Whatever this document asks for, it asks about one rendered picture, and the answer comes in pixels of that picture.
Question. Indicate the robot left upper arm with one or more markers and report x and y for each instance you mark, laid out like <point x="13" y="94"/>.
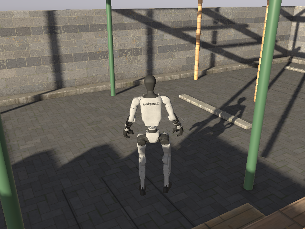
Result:
<point x="133" y="108"/>

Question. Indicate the left robot forearm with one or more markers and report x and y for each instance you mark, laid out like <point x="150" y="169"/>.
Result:
<point x="128" y="125"/>

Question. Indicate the robot head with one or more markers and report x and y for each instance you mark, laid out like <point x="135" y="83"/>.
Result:
<point x="150" y="82"/>

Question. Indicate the robot right hand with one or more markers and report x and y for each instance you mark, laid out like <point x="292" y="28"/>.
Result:
<point x="181" y="130"/>

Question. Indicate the robot left hand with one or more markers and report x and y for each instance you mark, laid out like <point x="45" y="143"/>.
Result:
<point x="125" y="133"/>

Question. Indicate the right robot thigh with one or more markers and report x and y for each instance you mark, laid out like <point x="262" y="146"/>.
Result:
<point x="166" y="145"/>

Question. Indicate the robot right upper arm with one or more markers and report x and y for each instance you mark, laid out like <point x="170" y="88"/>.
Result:
<point x="169" y="107"/>

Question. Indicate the right robot forearm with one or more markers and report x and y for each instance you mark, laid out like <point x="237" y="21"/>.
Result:
<point x="177" y="122"/>

